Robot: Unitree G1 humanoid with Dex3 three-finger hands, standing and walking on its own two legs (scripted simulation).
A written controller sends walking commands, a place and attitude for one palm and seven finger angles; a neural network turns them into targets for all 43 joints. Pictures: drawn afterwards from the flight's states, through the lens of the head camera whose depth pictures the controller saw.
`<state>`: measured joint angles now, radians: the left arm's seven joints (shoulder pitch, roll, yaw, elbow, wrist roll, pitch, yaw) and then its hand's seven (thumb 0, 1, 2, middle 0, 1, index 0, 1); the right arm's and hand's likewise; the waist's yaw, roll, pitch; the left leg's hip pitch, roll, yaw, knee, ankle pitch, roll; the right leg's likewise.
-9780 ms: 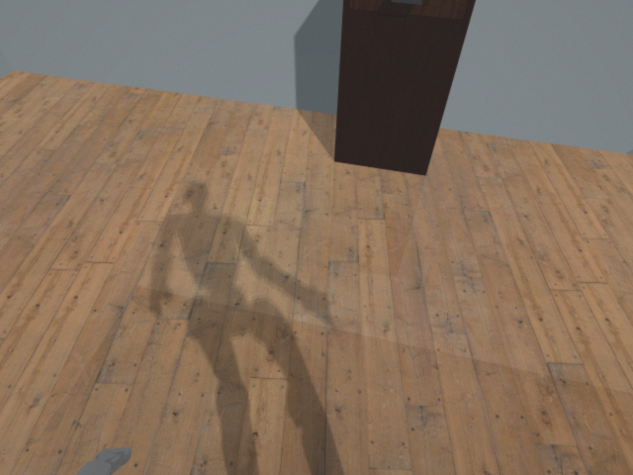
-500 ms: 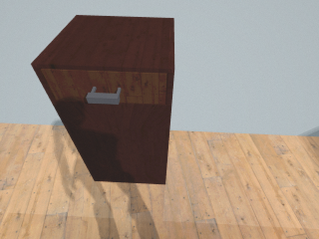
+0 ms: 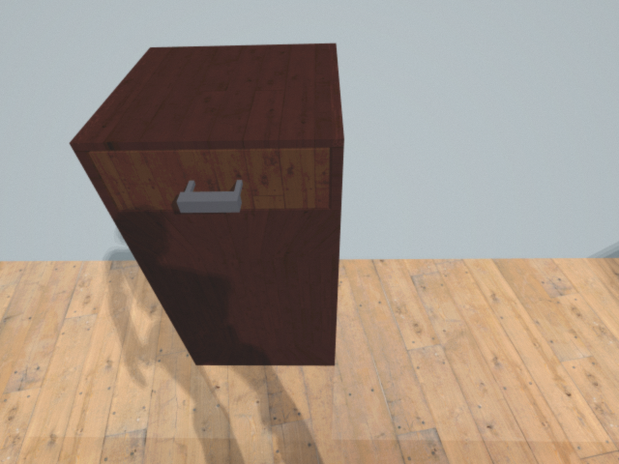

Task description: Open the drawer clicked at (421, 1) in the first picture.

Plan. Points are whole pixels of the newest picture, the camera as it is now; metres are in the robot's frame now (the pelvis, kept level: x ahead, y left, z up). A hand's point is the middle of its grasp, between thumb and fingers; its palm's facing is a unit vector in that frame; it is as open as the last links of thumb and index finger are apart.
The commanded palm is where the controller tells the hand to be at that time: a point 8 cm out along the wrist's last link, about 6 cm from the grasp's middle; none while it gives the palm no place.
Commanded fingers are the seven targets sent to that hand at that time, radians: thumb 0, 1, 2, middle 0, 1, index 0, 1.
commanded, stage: look again from close up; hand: left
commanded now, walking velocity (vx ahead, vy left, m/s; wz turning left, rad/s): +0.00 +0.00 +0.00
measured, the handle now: (212, 193) +0.56 +0.21 +0.03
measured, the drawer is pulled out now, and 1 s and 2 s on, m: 0.00 0.00 0.00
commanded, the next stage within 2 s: raise the hand with hooked fingers in 0.06 s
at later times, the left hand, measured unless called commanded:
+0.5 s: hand (195, 390) +0.22 +0.17 -0.02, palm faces +0.00 -0.39 -0.92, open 8.1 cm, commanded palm +0.15 +0.21 -0.01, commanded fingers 0.00 0.48 0.72 -0.23 -0.57 -0.23 -0.57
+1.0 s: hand (176, 341) +0.27 +0.20 +0.03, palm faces +0.01 -0.10 -1.00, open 11.1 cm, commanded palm +0.23 +0.20 +0.09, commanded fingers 0.00 -0.10 0.47 -0.27 -0.94 -0.27 -0.94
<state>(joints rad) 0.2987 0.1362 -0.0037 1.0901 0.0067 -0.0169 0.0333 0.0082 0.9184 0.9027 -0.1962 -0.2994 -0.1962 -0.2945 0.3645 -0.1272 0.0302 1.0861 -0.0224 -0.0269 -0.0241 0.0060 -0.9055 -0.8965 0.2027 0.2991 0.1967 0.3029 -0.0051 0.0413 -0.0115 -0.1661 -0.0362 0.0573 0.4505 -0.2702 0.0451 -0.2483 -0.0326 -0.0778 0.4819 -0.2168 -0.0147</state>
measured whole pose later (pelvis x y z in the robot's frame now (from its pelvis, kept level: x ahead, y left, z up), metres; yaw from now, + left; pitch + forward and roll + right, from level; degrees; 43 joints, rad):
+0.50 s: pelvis +0.01 -0.01 -0.02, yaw -5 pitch +6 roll +2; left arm 0.44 0.25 -0.10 -0.06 0.83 0.02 0.36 0.01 0.72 0.81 -0.21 -0.43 -0.21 -0.43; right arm 0.10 -0.28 -0.04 0.56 -0.03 -0.06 0.03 0.02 -0.91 -0.90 0.20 0.30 0.20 0.30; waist 0.03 0.03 -0.11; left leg -0.37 -0.01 0.15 0.64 -0.38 0.03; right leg -0.51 -0.01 0.01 0.71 -0.31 -0.03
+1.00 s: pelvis +0.03 -0.03 -0.02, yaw -5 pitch +6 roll +2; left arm 0.33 0.40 -0.03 -0.15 0.94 0.11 0.24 0.00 0.11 0.57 -0.27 -0.80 -0.27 -0.80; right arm 0.10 -0.21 0.05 0.57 -0.03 0.13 0.01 0.01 -0.90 -0.90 0.21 0.30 0.20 0.30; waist 0.08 0.06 -0.05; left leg -0.33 -0.01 0.03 0.62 -0.39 -0.01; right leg -0.46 0.03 -0.01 0.69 -0.34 -0.06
